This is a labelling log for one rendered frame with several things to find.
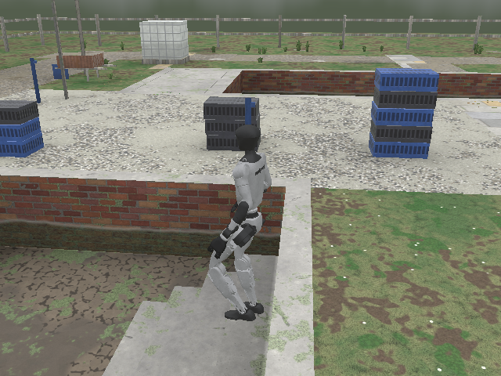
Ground left robot hand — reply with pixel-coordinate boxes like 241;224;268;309
207;237;228;259

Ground left robot upper arm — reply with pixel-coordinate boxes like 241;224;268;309
232;163;253;211

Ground right robot upper arm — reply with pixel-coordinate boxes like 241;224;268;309
256;153;272;190

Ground right robot foot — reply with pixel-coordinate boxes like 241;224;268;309
236;302;264;314

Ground robot torso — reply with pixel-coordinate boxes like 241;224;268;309
234;157;265;237

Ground robot left forearm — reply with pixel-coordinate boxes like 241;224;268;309
220;201;249;241

